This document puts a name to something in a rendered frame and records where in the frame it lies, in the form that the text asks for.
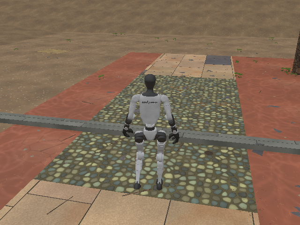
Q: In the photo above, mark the right robot hand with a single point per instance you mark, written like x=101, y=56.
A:
x=176, y=137

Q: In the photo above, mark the right robot thigh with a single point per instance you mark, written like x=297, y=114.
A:
x=161, y=139

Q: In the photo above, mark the robot left forearm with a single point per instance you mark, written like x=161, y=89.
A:
x=127, y=123

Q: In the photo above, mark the left robot hand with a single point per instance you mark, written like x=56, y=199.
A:
x=129, y=130

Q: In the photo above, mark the right robot upper arm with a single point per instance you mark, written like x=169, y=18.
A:
x=167, y=107

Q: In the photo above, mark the robot left shin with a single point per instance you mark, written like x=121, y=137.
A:
x=138, y=168

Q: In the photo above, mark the left robot upper arm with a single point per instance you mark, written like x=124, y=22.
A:
x=132, y=107

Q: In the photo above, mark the robot right forearm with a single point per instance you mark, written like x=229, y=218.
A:
x=173, y=125

